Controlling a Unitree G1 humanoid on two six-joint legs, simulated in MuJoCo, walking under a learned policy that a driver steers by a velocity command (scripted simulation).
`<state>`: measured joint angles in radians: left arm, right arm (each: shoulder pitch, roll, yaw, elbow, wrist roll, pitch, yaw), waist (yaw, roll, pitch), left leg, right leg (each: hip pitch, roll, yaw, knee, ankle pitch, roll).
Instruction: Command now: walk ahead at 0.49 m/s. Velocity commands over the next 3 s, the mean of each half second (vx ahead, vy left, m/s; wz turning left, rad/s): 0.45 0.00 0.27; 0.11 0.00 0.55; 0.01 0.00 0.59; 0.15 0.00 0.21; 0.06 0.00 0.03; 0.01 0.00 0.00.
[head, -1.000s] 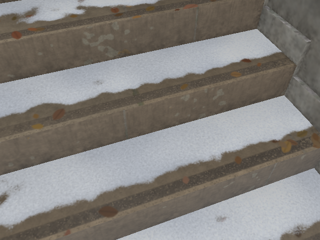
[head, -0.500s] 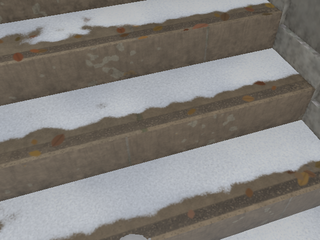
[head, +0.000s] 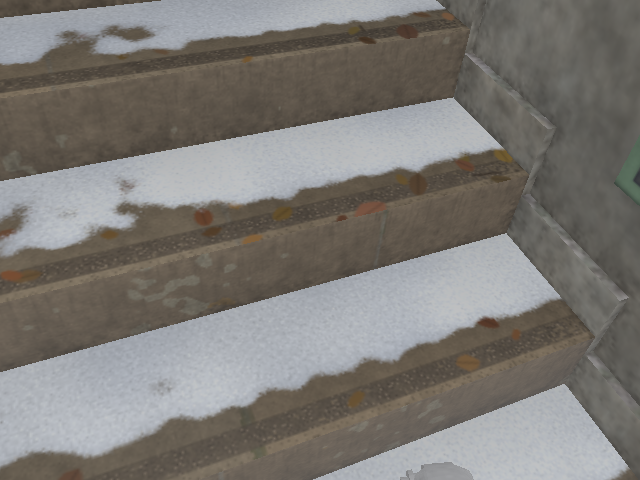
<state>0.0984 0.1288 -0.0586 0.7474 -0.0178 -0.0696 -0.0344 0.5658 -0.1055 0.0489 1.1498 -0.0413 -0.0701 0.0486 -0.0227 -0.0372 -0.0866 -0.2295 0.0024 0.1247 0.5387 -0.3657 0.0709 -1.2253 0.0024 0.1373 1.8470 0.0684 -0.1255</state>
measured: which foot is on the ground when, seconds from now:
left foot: down 0.00-0.26, up 0.28-0.76, down 0.78-1.00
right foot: up 0.00-0.22, down 0.24-0.80, up 0.82-1.00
